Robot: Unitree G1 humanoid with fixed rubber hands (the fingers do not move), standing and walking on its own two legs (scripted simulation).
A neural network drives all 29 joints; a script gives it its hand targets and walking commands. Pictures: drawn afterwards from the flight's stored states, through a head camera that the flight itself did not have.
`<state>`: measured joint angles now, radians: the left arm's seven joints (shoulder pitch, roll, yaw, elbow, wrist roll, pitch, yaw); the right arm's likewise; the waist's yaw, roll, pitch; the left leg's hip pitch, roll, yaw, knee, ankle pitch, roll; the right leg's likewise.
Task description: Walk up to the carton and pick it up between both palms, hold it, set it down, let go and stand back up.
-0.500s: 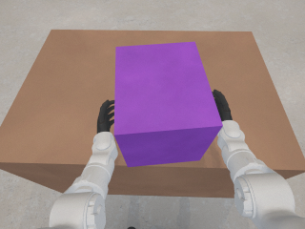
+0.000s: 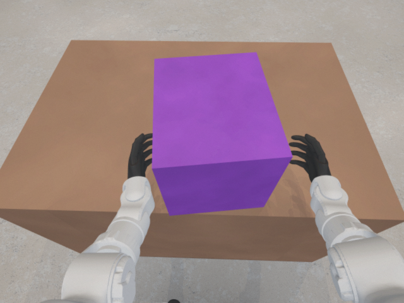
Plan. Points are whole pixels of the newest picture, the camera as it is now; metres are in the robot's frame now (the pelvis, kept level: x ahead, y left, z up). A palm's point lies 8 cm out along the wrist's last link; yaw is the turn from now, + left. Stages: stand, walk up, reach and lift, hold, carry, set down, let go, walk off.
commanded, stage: set down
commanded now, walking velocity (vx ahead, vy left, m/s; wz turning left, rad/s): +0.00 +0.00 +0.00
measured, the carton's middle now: (211, 136) +0.48 +0.01 -0.01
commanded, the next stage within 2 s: none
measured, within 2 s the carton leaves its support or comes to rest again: neither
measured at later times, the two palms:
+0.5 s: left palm (132, 209) +0.29 +0.16 -0.01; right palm (333, 205) +0.32 -0.24 +0.00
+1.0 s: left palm (123, 238) +0.24 +0.17 -0.03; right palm (343, 246) +0.25 -0.25 -0.03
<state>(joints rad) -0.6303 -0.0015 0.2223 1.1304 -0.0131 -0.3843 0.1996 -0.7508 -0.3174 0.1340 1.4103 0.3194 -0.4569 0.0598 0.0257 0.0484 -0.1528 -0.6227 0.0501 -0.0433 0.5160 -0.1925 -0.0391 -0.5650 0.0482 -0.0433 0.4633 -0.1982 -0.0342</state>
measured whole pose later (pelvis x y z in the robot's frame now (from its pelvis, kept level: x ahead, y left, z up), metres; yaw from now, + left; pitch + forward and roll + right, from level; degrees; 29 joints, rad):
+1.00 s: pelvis -0.04 -0.01 -0.01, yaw +0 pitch +13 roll -1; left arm -0.18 0.00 0.08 0.77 -0.07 -0.33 0.19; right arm -0.24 -0.37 0.11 1.00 0.35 -0.48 0.15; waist 0.03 0.03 -0.15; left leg -0.62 0.05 -0.04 0.56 -0.16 -0.04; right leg -0.58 0.05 -0.04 0.54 -0.19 -0.03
